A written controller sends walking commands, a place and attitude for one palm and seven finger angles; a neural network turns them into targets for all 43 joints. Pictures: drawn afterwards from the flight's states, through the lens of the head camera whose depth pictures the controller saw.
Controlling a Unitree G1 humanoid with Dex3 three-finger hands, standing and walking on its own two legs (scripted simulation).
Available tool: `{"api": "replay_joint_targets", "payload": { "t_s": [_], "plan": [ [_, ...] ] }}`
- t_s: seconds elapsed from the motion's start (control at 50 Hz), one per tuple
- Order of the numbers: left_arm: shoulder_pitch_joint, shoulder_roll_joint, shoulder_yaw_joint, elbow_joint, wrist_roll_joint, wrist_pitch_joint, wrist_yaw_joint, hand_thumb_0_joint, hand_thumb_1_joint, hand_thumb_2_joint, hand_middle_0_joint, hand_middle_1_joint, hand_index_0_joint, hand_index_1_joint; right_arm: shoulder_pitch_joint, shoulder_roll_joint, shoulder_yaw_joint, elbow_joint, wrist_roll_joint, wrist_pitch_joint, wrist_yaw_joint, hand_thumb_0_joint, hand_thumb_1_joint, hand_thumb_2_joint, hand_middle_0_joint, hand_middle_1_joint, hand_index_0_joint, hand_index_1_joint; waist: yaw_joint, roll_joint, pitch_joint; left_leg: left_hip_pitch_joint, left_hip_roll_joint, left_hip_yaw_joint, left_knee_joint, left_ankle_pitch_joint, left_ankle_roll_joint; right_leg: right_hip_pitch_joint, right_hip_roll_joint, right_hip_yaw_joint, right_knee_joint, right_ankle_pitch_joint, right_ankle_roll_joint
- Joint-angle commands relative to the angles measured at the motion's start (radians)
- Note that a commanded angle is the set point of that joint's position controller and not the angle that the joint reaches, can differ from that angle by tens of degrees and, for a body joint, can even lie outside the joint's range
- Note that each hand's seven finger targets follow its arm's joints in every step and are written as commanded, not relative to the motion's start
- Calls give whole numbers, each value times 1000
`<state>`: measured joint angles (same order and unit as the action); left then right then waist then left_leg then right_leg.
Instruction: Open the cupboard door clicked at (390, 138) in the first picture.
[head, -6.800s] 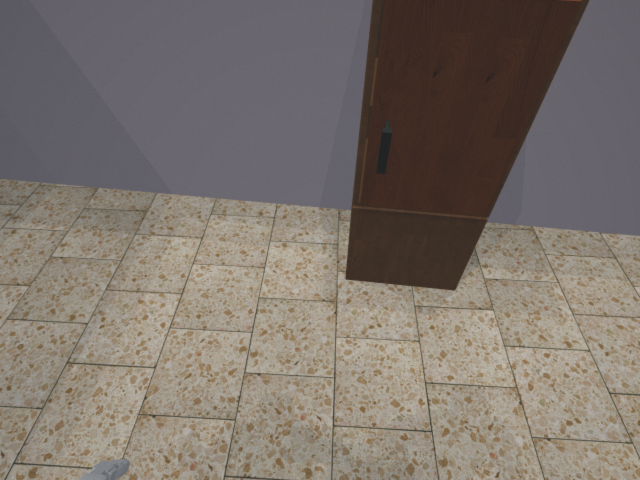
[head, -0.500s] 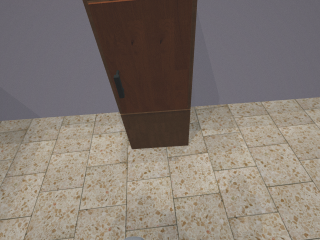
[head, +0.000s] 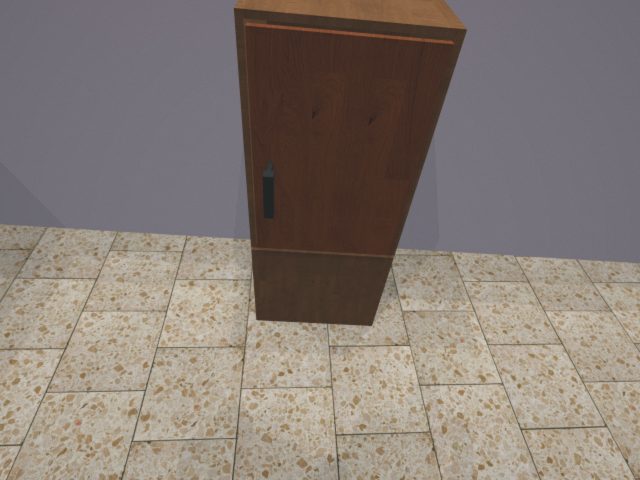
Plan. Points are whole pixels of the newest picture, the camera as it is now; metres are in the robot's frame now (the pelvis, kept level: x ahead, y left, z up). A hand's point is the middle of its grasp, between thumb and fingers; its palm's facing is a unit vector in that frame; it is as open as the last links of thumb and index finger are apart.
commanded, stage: take the last steps up to it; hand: left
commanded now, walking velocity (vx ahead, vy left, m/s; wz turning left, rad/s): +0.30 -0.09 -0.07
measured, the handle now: (269, 189) +0.77 +0.16 -0.12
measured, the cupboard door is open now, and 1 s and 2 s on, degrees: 0 0 0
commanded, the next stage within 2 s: come to a stop and stand still in 0.48 s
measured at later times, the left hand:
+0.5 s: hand (269, 408) +0.27 +0.09 -0.17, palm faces +0.02 -0.98 -0.20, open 7.2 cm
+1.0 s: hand (264, 432) +0.24 +0.10 -0.19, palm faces +0.02 -0.98 -0.20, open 7.4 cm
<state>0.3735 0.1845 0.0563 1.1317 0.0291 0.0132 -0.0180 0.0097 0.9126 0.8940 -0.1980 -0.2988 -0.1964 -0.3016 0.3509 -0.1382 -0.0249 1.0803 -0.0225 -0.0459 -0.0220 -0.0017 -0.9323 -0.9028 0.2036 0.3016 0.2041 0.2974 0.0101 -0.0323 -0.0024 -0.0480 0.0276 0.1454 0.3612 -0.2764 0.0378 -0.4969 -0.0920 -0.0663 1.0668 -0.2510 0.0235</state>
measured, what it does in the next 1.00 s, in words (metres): walks ahead: right foot, then left foot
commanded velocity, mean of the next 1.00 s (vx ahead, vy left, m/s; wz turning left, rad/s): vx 0.03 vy -0.03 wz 0.00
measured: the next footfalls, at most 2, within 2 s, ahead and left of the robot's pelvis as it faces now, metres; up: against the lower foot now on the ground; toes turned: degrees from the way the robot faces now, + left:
right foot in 0.34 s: +0.23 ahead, -0.19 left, +0.00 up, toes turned -7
left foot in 0.76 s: +0.33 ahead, +0.04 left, +0.00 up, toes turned +4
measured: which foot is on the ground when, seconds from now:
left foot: down 0.00-0.36, up 0.38-0.74, down 0.76-1.00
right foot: up 0.00-0.32, down 0.34-1.00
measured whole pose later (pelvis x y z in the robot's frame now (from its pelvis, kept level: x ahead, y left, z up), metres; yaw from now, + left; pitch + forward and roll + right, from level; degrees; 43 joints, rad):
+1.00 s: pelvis +0.23 -0.08 -0.02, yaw -4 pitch -2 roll +2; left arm 0.26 0.14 0.03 1.05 0.01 0.03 0.03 0.00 0.91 0.89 -0.20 -0.30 -0.20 -0.30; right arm 0.10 -0.13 -0.03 1.01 -0.02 0.02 -0.04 -0.01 -0.92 -0.90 0.20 0.30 0.21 0.30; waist 0.04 -0.02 0.11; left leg -0.30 0.03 0.13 0.52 -0.19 0.01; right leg -0.29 -0.03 -0.07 0.73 -0.45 0.00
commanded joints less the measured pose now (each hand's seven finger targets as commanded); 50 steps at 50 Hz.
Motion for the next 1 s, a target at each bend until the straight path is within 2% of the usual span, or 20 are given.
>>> {"api": "replay_joint_targets", "payload": {
  "t_s": [0.0,0.12,0.2,0.24,0.28,0.3,0.32,0.34,0.36,0.38,0.42,0.5,0.56,0.64,0.7,0.74,0.78,0.8,0.94,0.98],
  "plan": [
    [-45,20,11,-68,-2,-13,1,0,900,900,-200,-300,-200,-300,98,-108,-20,0,11,-31,-18,0,-900,-900,200,300,200,300,-8,140,155,-10,250,-163,-218,195,67,-190,-26,34,43,83,18],
    [-223,7,5,-133,-6,-16,-4,0,900,900,-200,-300,-200,-300,210,-86,-17,52,-1,-33,-25,0,-900,-900,200,300,200,300,-49,140,207,72,282,-145,-176,425,103,-263,-36,-5,-105,78,8],
    [-323,-5,0,-171,-13,-27,-9,0,900,900,-200,-300,-200,-300,228,-105,-27,70,-14,-27,-24,0,-900,-900,200,300,200,300,-73,155,209,87,290,-111,-129,495,106,-169,-13,-44,-320,25,-25],
    [-273,5,2,-159,-14,-37,-6,0,900,900,-200,-300,-200,-300,201,-124,-34,70,-12,-23,-24,0,-900,-900,200,300,200,300,-44,171,162,67,288,-78,-43,669,95,-11,33,-77,-411,-5,-53],
    [-77,42,12,-96,-11,-56,1,0,900,900,-200,-300,-200,-300,183,-138,-39,70,-3,-20,-19,0,-900,-900,200,300,200,300,43,104,36,24,242,-40,184,784,51,275,93,-116,-530,86,-72],
    [69,91,28,-49,-4,-70,8,0,900,900,-200,-300,-200,-300,165,-130,-41,61,8,-23,-11,0,-900,-900,200,300,200,300,109,66,-56,-130,201,-9,375,648,16,527,32,-42,-546,175,-98],
    [189,198,57,-22,2,-81,24,0,900,900,-200,-300,-200,-300,202,-66,-33,39,21,-25,-2,0,-900,-900,200,300,200,300,137,-180,-197,-373,57,37,704,62,-30,770,-244,315,-589,351,-196],
    [213,248,59,-13,-20,-79,28,0,900,900,-200,-300,-200,-300,183,-62,-27,13,28,-18,-6,0,-900,-900,200,300,200,300,112,-188,-254,-454,-13,-71,948,-334,-30,763,-369,507,-689,481,-280],
    [110,227,53,-36,-24,-71,34,0,900,900,-200,-300,-200,-300,152,-60,-33,13,29,-9,-6,0,-900,-900,200,300,200,300,89,-95,-171,-468,42,-136,1016,-282,-14,635,-361,438,-737,289,-296],
    [18,169,43,-63,-23,-69,37,0,900,900,-200,-300,-200,-300,85,-42,-39,-2,21,-1,2,0,-900,-900,200,300,200,300,75,-52,-67,-481,72,-139,1023,-201,-10,472,-316,399,-795,133,-256],
    [-112,96,14,-95,-20,-70,39,0,900,900,-200,-300,-200,-300,65,-21,-34,0,4,18,6,0,-900,-900,200,300,200,300,0,8,68,-452,119,-152,956,-92,-16,217,-255,257,-849,17,-201],
    [-157,30,-3,-109,-7,-82,44,0,900,900,-200,-300,-200,-300,140,8,-32,9,-8,54,11,0,-900,-900,200,300,200,300,-77,-55,81,-350,115,-114,761,-22,-49,62,-168,72,-901,42,-164],
    [-131,47,-7,-103,-10,-81,39,0,900,900,-200,-300,-200,-300,56,-10,-26,-28,-6,53,18,0,-900,-900,200,300,200,300,-55,-61,84,-370,106,-94,608,0,-61,118,-157,77,-911,57,-184],
    [-95,57,-15,-84,-7,-72,44,0,900,900,-200,-300,-200,-300,-31,-9,-2,-41,7,36,7,0,-900,-900,200,300,200,300,-18,-22,29,-300,70,-91,327,-7,-75,273,-155,72,-792,440,-191],
    [-78,68,-18,-67,-20,-56,53,0,900,900,-200,-300,-200,-300,-30,-36,-1,-23,14,29,-1,0,-900,-900,200,300,200,300,-24,2,-20,-139,56,-95,90,247,-72,311,-110,35,-657,525,-129],
    [-29,38,-23,-74,-26,-39,61,0,900,900,-200,-300,-200,-300,-53,-107,-13,-41,14,21,-13,0,-900,-900,200,300,200,300,-1,97,-41,-39,176,-175,98,688,-13,255,-49,21,-609,355,-55],
    [-10,28,-24,-77,-17,-21,69,0,900,900,-200,-300,-200,-300,-86,-135,-23,-48,12,36,-22,0,-900,-900,200,300,200,300,6,126,8,-48,224,-185,108,753,30,227,-17,11,-601,212,-31],
    [-17,43,-21,-75,-19,-14,67,0,900,900,-200,-300,-200,-300,-98,-135,-22,-49,14,40,-26,0,-900,-900,200,300,200,300,0,194,3,-61,224,-206,85,789,51,251,-9,-6,-567,186,-19],
    [-26,49,4,-123,-15,18,60,0,900,900,-200,-300,-200,-300,-146,-193,-60,-94,4,65,-33,0,-900,-900,200,300,200,300,-13,206,-56,-56,336,-294,16,772,175,141,51,37,-216,-282,-20],
    [-18,34,8,-130,-14,21,61,0,900,900,-200,-300,-200,-300,-180,-184,-62,-110,-1,67,-31,0,-900,-900,200,300,200,300,-5,172,-63,-92,342,-286,26,710,191,140,47,66,-168,-304,-24]
  ]
}}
